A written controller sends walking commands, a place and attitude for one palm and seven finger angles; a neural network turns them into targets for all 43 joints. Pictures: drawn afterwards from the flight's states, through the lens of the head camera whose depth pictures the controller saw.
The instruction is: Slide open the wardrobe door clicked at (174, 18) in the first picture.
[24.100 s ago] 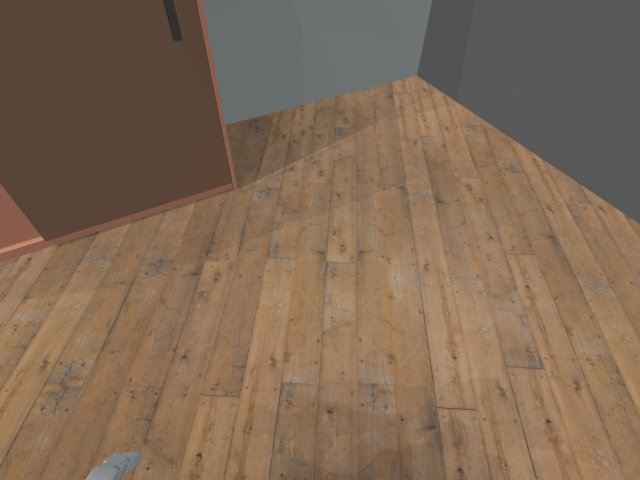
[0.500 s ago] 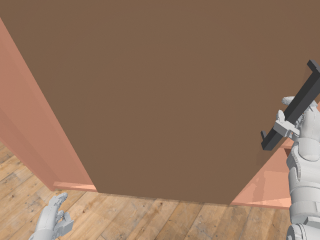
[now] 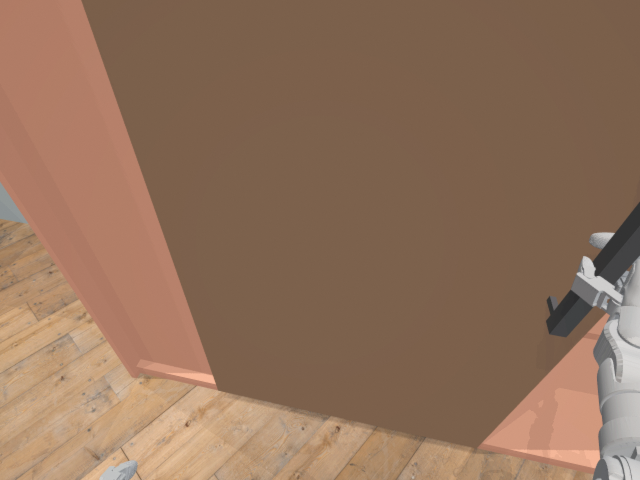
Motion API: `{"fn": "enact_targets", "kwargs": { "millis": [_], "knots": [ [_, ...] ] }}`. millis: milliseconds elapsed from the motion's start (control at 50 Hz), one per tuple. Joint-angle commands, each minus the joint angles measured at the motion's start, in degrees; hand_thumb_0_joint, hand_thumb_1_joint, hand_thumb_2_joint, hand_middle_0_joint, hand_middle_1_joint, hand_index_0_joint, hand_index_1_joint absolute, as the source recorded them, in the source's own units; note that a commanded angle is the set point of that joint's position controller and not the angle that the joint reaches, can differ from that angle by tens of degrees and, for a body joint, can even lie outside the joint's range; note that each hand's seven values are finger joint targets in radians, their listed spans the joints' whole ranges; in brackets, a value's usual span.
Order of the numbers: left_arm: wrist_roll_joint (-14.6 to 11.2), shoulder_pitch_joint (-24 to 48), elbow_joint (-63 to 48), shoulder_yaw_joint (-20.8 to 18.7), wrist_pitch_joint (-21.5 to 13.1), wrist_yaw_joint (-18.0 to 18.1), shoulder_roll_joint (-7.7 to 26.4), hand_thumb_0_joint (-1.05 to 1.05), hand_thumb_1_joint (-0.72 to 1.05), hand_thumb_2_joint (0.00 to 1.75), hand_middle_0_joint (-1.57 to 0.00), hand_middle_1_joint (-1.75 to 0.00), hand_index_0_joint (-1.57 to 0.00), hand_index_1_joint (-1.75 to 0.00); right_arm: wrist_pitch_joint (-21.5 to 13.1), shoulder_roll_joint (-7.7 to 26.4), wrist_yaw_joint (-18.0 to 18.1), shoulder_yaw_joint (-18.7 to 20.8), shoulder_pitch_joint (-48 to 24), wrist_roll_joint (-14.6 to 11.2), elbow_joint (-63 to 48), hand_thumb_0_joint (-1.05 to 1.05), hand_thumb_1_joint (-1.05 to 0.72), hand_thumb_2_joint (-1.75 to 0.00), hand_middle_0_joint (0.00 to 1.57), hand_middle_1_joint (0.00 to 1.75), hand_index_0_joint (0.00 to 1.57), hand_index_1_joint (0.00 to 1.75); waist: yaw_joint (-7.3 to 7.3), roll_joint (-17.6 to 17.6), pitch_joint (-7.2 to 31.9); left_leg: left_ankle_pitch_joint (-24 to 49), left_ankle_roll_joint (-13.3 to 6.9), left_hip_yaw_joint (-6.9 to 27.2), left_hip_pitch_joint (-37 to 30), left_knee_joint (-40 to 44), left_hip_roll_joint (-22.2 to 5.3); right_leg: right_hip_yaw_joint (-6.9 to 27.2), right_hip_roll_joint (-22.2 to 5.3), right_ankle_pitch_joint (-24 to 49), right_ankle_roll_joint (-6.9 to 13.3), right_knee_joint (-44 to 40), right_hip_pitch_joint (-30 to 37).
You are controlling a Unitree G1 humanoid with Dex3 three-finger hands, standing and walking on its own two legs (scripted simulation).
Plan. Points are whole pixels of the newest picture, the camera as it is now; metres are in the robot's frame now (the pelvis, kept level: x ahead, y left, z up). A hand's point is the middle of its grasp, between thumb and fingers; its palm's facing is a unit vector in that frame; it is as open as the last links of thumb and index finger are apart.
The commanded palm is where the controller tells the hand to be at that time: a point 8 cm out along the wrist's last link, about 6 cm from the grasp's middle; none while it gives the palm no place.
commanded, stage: stop walking and hold the door there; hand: right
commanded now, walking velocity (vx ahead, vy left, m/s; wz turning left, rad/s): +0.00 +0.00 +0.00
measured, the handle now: (598, 260) +0.42 -0.34 +0.10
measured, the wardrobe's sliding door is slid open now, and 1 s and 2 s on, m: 0.47 0.47 0.47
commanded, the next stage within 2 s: loosen the grip on the handle in 1.24 s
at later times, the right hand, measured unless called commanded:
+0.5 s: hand (597, 285) +0.37 -0.32 +0.10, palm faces +0.30 +0.93 -0.21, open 6.0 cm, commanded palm +0.33 -0.37 +0.10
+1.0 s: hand (600, 287) +0.36 -0.31 +0.10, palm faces +0.18 +0.98 -0.12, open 6.1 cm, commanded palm +0.34 -0.36 +0.10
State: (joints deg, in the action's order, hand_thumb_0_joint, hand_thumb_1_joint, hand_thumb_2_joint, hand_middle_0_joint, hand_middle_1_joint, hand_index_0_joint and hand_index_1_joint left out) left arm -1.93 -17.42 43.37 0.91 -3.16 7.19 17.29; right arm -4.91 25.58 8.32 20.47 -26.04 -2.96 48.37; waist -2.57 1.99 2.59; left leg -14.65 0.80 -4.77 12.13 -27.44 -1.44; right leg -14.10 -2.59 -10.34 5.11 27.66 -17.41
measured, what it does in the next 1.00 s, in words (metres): steps to the right: right foot, then left foot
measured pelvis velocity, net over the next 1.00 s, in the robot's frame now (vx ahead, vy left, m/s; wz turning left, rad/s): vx -0.07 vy -0.15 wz -0.02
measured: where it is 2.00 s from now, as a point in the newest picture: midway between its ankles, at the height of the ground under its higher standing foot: outside the picture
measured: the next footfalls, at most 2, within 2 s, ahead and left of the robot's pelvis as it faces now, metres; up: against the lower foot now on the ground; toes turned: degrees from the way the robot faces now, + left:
right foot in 0.48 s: -0.01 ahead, -0.25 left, +0.00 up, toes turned -6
left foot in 0.68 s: -0.01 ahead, -0.03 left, +0.00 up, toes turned +3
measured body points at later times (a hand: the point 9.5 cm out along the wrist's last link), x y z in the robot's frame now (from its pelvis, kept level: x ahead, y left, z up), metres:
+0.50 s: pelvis -0.03 -0.09 -0.02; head -0.01 -0.07 +0.43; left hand +0.12 +0.20 -0.12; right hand +0.35 -0.37 +0.11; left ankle +0.00 +0.12 -0.73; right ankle -0.01 -0.25 -0.74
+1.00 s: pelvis -0.07 -0.15 -0.01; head -0.03 -0.16 +0.44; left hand +0.05 +0.13 -0.11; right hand +0.35 -0.37 +0.11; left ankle -0.05 -0.03 -0.73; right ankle -0.05 -0.25 -0.74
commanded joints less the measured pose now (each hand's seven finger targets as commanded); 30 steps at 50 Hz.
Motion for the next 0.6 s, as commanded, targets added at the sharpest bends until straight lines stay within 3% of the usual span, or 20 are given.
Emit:
{"fn": "enact_targets", "kwargs": {
  "millis": [0, 80, 120, 160, 180, 200, 220, 260, 280, 300, 380, 420, 440, 460, 480, 500, 520, 540, 560, 580],
  "knots": [
    [0.2, 5.5, -8.0, -3.1, -3.1, 1.0, 9.0, 0.0, 0.9, 0.9, -0.2, -0.3, -0.2, -0.3, -3.7, 16.2, 0.2, 0.5, -19.8, 1.7, -10.2, 0.0, -0.9, -0.9, 0.45, 1.4, 0.45, 1.4, 2.23, 6.5, 9.0, -3.1, -1.3, 3.7, 4.1, 3.6, -3.0, 17.9, -11.1, -5.9, -3.9, -12.4, 8.9],
    [0.2, 5.5, -8.5, -3.6, -2.7, 0.9, 9.6, 0.0, 0.9, 0.9, -0.2, -0.3, -0.2, -0.3, -3.9, 16.1, 0.2, 0.2, -19.2, 1.6, -7.9, 0.0, -0.9, -0.9, 0.45, 1.4, 0.45, 1.4, 2.35, 6.0, 9.2, 0.4, -2.3, 5.2, 2.9, 5.6, -5.2, 15.1, -9.3, -1.7, -4.1, -8.5, 8.1],
    [0.2, 5.3, -9.0, -4.0, -1.8, 0.5, 9.7, 0.0, 0.9, 0.9, -0.2, -0.3, -0.2, -0.3, -4.0, 17.2, 0.3, 0.4, -20.4, 1.7, -8.5, 0.0, -0.9, -0.9, 0.45, 1.4, 0.45, 1.4, 2.03, 2.6, 10.5, 8.2, -4.0, 10.5, 2.5, 6.5, -10.9, 13.6, -7.9, 4.5, -4.8, -1.4, 7.8],
    [-0.1, 5.1, -9.3, -4.5, -0.8, 0.2, 9.6, 0.0, 0.9, 0.9, -0.2, -0.3, -0.2, -0.3, -4.0, 17.3, 0.3, 0.2, -20.6, 1.7, -8.2, 0.0, -0.9, -0.9, 0.45, 1.4, 0.45, 1.4, 2.0, -0.5, 11.1, 15.6, -6.5, 16.2, 1.3, 7.5, -17.2, 12.4, -5.6, 4.3, -5.7, 4.7, 5.7],
    [-0.3, 5.3, -9.3, -4.7, -0.3, 0.1, 9.9, 0.0, 0.9, 0.9, -0.2, -0.3, -0.2, -0.3, -3.9, 17.4, 0.2, 0.1, -20.1, 1.6, -7.5, 0.0, -0.9, -0.9, 0.45, 1.4, 0.45, 1.4, 2.2, -1.9, 10.8, 21.2, -7.9, 18.0, -0.8, 7.5, -20.0, 12.2, -4.3, 2.1, -6.3, 8.1, 3.0],
    [-0.5, 5.7, -9.3, -4.9, 0.2, -0.1, 10.1, 0.0, 0.9, 0.9, -0.2, -0.3, -0.2, -0.3, -3.9, 19.1, 0.4, 1.6, -20.9, 1.7, -7.9, 0.0, -0.9, -0.9, 0.45, 1.4, 0.45, 1.4, 2.92, -3.9, 10.6, 27.2, -9.6, 19.3, -3.9, 7.0, -23.0, 13.0, -3.0, -4.0, -6.8, 12.1, -1.3],
    [-0.8, 6.8, -10.1, -4.8, 0.5, -0.3, 9.4, 0.0, 0.9, 0.9, -0.2, -0.3, -0.2, -0.3, -3.7, 17.9, 0.2, 0.7, -20.6, 1.8, -8.3, 0.0, -0.9, -0.9, 0.45, 1.4, 0.45, 1.4, 3.67, -6.8, 10.1, 33.5, -10.9, 20.1, -7.7, 6.5, -25.4, 14.2, -1.5, -12.6, -6.9, 17.0, -6.5],
    [-1.2, 7.1, -10.2, -4.9, -0.1, -0.8, 8.7, 0.0, 0.9, 0.9, -0.2, -0.3, -0.2, -0.3, -3.3, 18.3, 0.2, 2.2, -19.1, 2.2, -8.0, 0.0, -0.9, -0.9, 0.45, 1.4, 0.45, 1.4, 4.9, -11.6, 9.2, 40.6, -12.5, 18.3, -12.8, 4.2, -28.7, 18.1, -1.1, -20.1, -6.9, 25.2, -14.1],
    [-1.0, 7.4, -9.4, -5.1, -0.3, -0.7, 9.2, 0.0, 0.9, 0.9, -0.2, -0.3, -0.2, -0.3, -3.2, 20.2, 0.3, 4.2, -18.7, 2.1, -7.3, 0.0, -0.9, -0.9, 0.45, 1.4, 0.45, 1.4, 4.5, -12.9, 9.0, 43.7, -12.2, 17.1, -13.3, 2.8, -29.0, 19.0, -1.3, -20.9, -6.9, 25.9, -14.5],
    [-0.5, 6.8, -8.8, -5.0, -0.3, -0.7, 9.1, 0.0, 0.9, 0.9, -0.2, -0.3, -0.2, -0.3, -3.6, 24.4, 0.5, 8.5, -18.9, 2.8, -6.6, 0.0, -0.9, -0.9, 0.45, 1.4, 0.45, 1.4, 4.12, -13.2, 9.1, 44.9, -10.9, 12.5, -11.5, 1.5, -28.0, 18.5, -2.1, -20.2, -7.1, 24.7, -12.5],
    [-0.3, 10.3, -9.0, -3.6, 0.1, 0.2, 6.4, 0.0, 0.9, 0.9, -0.2, -0.3, -0.2, -0.3, -4.7, 18.7, -1.0, 3.6, -21.9, 2.4, -11.4, 0.0, -0.9, -0.9, 0.45, 1.4, 0.45, 1.4, 2.7, -12.7, 7.8, 39.3, -5.3, 4.1, -3.9, -1.0, -22.3, 11.1, 0.2, -11.1, -8.3, 10.9, -1.2],
    [-0.1, 9.9, -9.4, -3.6, 0.5, 1.1, 5.6, 0.0, 0.9, 0.9, -0.2, -0.3, -0.2, -0.3, -5.5, 15.2, -1.2, 1.2, -24.8, 1.8, -16.1, 0.0, -0.9, -0.9, 0.45, 1.4, 0.45, 1.4, 1.74, -11.1, 9.9, 29.8, -1.8, -0.8, 0.3, -6.2, -16.4, 6.5, 1.1, 3.6, -8.6, 1.6, 8.3],
    [0.0, 10.3, -10.1, -4.3, 0.2, 1.3, 6.6, 0.0, 0.9, 0.9, -0.2, -0.3, -0.2, -0.3, -6.2, 13.0, -1.5, -0.3, -25.7, 1.5, -19.3, 0.0, -0.9, -0.9, 0.45, 1.4, 0.45, 1.4, 2.26, -4.5, 10.8, 19.0, 0.4, -2.1, 4.5, -11.3, -11.3, 10.4, -3.7, 14.5, -6.9, 0.8, 12.0],
    [0.1, 10.0, -11.3, -4.5, -0.4, 1.0, 7.6, 0.0, 0.9, 0.9, -0.2, -0.3, -0.2, -0.3, -7.0, 8.1, -2.2, -4.2, -26.9, 1.0, -23.3, 0.0, -0.9, -0.9, 0.45, 1.4, 0.45, 1.4, 2.36, 7.2, 12.5, -0.7, 2.9, -3.0, 9.1, -19.0, -4.7, 21.8, -12.6, 32.3, -2.1, -0.8, 13.9],
    [0.0, 8.8, -12.3, -4.3, -0.4, 0.4, 6.7, 0.0, 0.9, 0.9, -0.2, -0.3, -0.2, -0.3, -7.4, 4.2, -3.1, -7.6, -28.3, 0.8, -26.1, 0.0, -0.9, -0.9, 0.45, 1.4, 0.45, 1.4, 1.59, 11.3, 13.3, -19.3, 2.5, 0.2, 12.2, -28.1, -1.4, 26.9, -17.6, 36.0, 2.7, -3.8, 13.9],
    [0.0, 7.6, -12.0, -4.3, -0.6, -0.2, 6.0, 0.0, 0.9, 0.9, -0.2, -0.3, -0.2, -0.3, -7.1, 0.7, -3.3, -9.7, -27.9, 1.0, -25.8, 0.0, -0.9, -0.9, 0.45, 1.4, 0.45, 1.4, 2.16, 6.9, 13.3, -19.6, 1.6, 1.8, 12.6, -29.0, -0.4, 25.9, -17.6, 33.0, 4.8, -3.4, 13.5],
    [0.3, 9.2, -12.0, -3.0, -1.1, -0.4, 3.8, 0.0, 0.9, 0.9, -0.2, -0.3, -0.2, -0.3, -6.9, -3.5, -3.8, -13.2, -27.8, 0.7, -28.1, 0.0, -0.9, -0.9, 0.45, 1.4, 0.45, 1.4, 1.11, 8.4, 14.1, -18.2, 1.6, 1.4, 14.1, -28.9, -1.1, 25.0, -16.8, 32.6, 4.9, -3.0, 15.0],
    [0.4, 8.3, -10.8, -3.6, -1.6, -0.5, 5.2, 0.0, 0.9, 0.9, -0.2, -0.3, -0.2, -0.3, -6.7, 0.0, -3.4, -10.4, -29.0, 0.9, -30.2, 0.0, -0.9, -0.9, 0.45, 1.4, 0.45, 1.4, 1.25, 9.2, 16.1, -15.8, 1.2, 2.2, 13.4, -26.7, -1.1, 23.8, -16.5, 33.9, 4.3, -1.1, 16.6],
    [0.4, 8.6, -10.8, -3.7, -1.9, -1.0, 5.4, 0.0, 0.9, 0.9, -0.2, -0.3, -0.2, -0.3, -6.1, -1.3, -3.4, -12.4, -29.8, 1.0, -30.9, 0.0, -0.9, -0.9, 0.45, 1.4, 0.45, 1.4, 1.08, 10.7, 16.9, -13.7, 1.0, 2.2, 11.4, -23.5, -1.0, 21.9, -15.6, 32.5, 3.3, -0.3, 16.7],
    [0.4, 8.2, -10.9, -3.6, -2.0, -1.3, 5.3, 0.0, 0.9, 0.9, -0.2, -0.3, -0.2, -0.3, -5.8, 0.3, -3.2, -11.1, -31.2, 0.9, -32.3, 0.0, -0.9, -0.9, 0.45, 1.4, 0.45, 1.4, 1.5, 11.0, 18.0, -12.3, 0.8, 1.9, 10.0, -19.1, -0.7, 20.2, -15.1, 31.9, 2.7, 1.0, 18.0]
  ]
}}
